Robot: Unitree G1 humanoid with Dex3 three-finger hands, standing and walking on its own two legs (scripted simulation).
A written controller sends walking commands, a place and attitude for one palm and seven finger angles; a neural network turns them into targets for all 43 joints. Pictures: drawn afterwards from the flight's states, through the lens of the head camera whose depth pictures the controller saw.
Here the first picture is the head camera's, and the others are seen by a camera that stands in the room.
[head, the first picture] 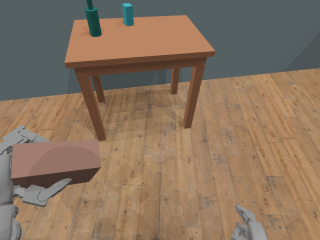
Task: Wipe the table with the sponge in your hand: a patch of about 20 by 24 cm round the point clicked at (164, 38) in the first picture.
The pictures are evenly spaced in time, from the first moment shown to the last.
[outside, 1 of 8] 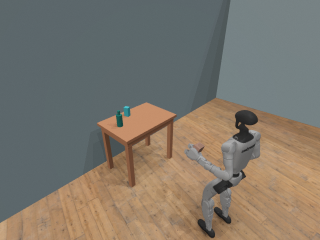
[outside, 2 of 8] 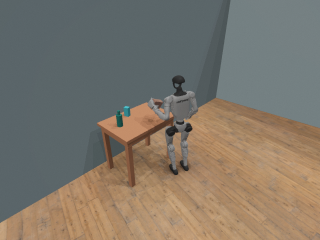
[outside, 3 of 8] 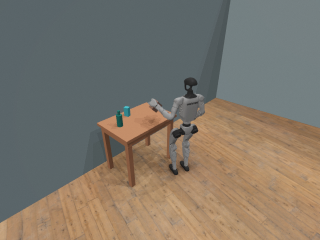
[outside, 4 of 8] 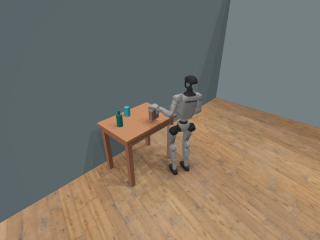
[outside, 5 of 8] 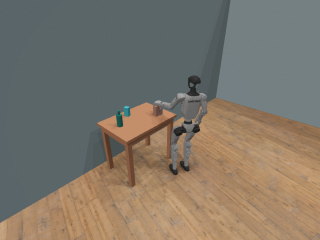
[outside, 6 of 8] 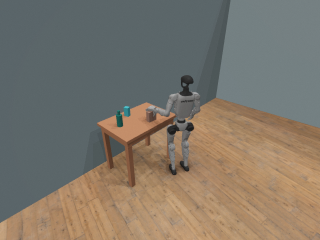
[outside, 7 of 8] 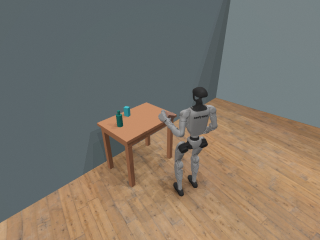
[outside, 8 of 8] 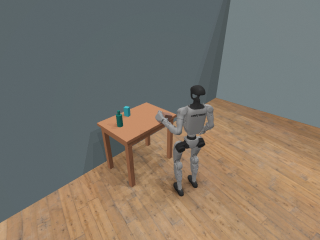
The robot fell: no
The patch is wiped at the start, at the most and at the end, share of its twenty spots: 0.00 0.95 0.95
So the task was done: yes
